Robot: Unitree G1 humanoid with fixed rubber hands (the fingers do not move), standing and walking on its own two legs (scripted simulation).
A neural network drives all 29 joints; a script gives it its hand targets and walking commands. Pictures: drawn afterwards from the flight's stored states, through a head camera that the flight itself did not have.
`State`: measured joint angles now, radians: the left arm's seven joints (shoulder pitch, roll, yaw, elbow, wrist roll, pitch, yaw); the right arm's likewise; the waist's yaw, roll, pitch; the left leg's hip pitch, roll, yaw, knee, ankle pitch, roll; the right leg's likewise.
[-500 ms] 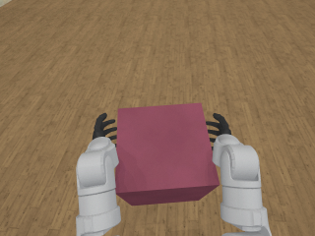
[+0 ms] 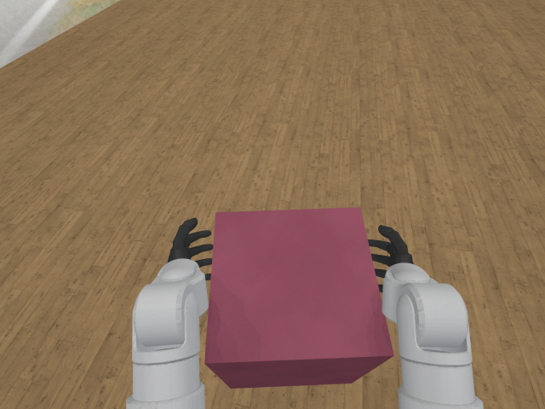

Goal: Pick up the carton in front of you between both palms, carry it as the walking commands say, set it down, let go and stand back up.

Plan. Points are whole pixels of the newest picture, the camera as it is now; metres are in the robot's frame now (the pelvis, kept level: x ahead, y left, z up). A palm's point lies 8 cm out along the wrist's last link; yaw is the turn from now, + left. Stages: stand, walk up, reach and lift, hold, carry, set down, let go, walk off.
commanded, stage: carry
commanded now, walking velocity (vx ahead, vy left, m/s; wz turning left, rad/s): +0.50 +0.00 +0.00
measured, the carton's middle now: (289, 305) +0.29 +0.01 -0.01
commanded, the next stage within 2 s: none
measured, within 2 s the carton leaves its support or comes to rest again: neither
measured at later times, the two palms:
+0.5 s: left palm (196, 138) +0.60 +0.19 +0.10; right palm (338, 144) +0.58 -0.09 +0.09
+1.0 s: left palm (229, 65) +0.93 +0.16 +0.12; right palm (335, 71) +0.91 -0.13 +0.09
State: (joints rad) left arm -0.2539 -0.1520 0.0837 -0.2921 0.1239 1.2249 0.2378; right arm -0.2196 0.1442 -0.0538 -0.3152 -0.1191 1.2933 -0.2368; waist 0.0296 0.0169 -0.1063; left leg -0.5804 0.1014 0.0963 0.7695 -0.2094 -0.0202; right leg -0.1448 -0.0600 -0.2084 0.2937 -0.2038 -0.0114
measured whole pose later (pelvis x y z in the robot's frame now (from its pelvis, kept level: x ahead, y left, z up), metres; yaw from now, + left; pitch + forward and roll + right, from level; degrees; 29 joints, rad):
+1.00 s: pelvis +0.65 +0.02 +0.00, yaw +0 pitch +4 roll +2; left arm -0.20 -0.14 0.07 -0.40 0.10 1.20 0.21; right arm -0.16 0.14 -0.01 -0.44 -0.10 1.26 -0.25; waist 0.01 0.03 -0.07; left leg -0.64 0.11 0.11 0.71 -0.11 -0.02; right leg -0.06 -0.05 -0.20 0.23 -0.25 -0.02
